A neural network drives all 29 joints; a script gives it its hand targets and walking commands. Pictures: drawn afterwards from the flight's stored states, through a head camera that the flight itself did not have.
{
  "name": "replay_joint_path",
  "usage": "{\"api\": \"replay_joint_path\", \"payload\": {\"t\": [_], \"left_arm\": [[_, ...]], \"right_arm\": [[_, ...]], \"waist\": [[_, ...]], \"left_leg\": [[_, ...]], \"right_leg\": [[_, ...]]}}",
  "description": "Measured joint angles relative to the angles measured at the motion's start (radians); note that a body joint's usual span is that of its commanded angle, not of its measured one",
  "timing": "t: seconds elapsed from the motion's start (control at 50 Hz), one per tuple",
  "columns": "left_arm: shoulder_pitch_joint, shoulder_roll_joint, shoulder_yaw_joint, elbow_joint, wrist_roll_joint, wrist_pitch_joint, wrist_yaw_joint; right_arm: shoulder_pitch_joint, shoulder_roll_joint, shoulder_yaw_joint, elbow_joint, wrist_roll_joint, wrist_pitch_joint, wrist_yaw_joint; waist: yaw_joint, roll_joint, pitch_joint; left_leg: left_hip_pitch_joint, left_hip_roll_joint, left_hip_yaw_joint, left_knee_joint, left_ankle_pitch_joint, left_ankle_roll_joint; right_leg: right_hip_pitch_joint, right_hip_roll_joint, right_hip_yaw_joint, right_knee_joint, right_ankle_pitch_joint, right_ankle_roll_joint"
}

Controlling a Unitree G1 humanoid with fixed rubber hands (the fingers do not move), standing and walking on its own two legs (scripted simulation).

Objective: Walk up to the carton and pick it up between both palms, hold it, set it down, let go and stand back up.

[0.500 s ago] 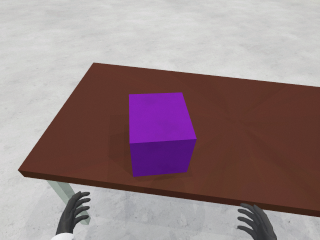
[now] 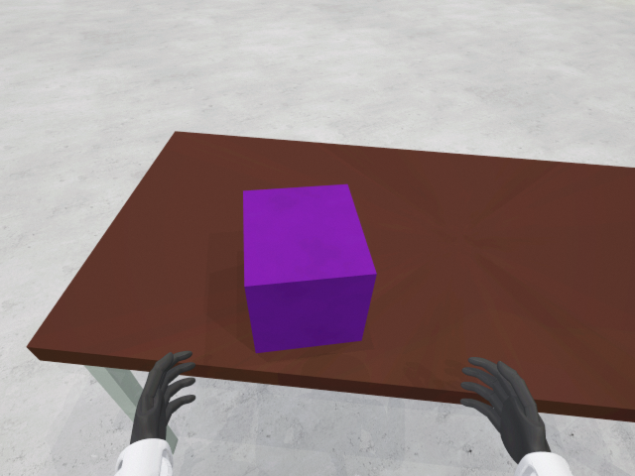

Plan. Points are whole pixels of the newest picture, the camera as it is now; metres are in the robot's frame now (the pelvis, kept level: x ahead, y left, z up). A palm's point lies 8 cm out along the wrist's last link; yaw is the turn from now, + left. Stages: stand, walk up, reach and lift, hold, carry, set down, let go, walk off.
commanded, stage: reach and lift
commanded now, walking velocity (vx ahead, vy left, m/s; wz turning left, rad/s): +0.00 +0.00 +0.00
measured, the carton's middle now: (302, 266) +0.45 +0.06 -0.01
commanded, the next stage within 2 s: none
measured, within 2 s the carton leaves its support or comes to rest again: neither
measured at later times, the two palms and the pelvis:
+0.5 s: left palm (167, 364) +0.25 +0.20 +0.03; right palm (493, 342) +0.30 -0.19 +0.05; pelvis +0.01 +0.00 +0.00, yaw +0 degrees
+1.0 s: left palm (175, 296) +0.32 +0.21 +0.08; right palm (451, 271) +0.40 -0.15 +0.07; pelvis +0.01 +0.00 +0.00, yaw +0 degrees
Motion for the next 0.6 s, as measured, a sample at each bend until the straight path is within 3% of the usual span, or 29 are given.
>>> {"api": "replay_joint_path", "payload": {"t": [0.16, 0.6], "left_arm": [[-0.033, 0.0, 0.0, -0.052, -0.009, 0.064, 0.014], [-0.266, 0.0, 0.0, -0.084, -0.015, 0.302, 0.014]], "right_arm": [[-0.088, -0.003, 0.0, -0.008, 0.018, 0.052, -0.002], [-0.336, -0.029, 0.013, -0.007, 0.064, 0.211, -0.099]], "waist": [[0.014, -0.002, 0.0], [0.037, 0.007, 0.0]], "left_leg": [[0.001, 0.0, 0.0, -0.005, 0.0, 0.0], [0.001, -0.003, 0.0, -0.031, 0.008, -0.001]], "right_leg": [[0.0, 0.0, 0.0, -0.004, -0.001, -0.003], [0.0, -0.002, 0.001, -0.028, 0.007, -0.003]]}}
